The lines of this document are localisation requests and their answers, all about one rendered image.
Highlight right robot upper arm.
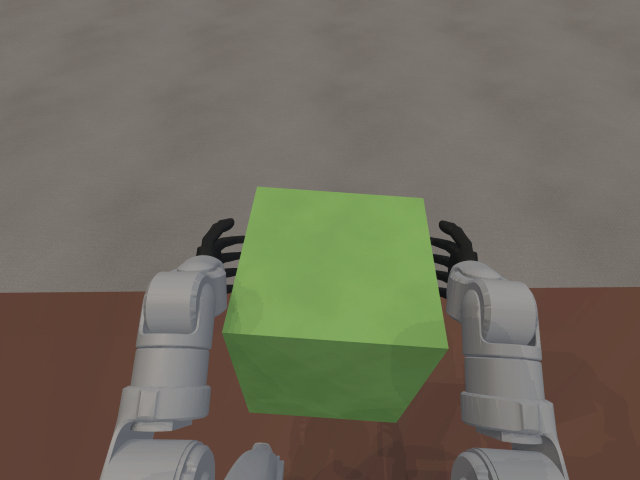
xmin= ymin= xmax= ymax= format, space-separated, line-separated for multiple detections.
xmin=451 ymin=447 xmax=565 ymax=480

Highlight left robot upper arm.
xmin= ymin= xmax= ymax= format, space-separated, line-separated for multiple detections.
xmin=102 ymin=439 xmax=215 ymax=480

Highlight robot left shin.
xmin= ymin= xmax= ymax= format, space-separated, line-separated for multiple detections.
xmin=252 ymin=443 xmax=273 ymax=452

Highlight left robot hand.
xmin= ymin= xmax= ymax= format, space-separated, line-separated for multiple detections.
xmin=196 ymin=218 xmax=245 ymax=294

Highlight robot left forearm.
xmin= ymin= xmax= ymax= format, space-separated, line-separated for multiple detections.
xmin=99 ymin=255 xmax=227 ymax=480

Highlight right robot hand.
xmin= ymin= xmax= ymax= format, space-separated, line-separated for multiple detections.
xmin=430 ymin=220 xmax=478 ymax=299

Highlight robot left thigh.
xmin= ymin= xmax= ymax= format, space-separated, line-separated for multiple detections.
xmin=224 ymin=450 xmax=284 ymax=480

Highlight robot right forearm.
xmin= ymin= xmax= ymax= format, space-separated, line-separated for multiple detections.
xmin=446 ymin=261 xmax=569 ymax=480

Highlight carton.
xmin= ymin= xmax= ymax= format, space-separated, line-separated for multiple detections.
xmin=222 ymin=187 xmax=449 ymax=423

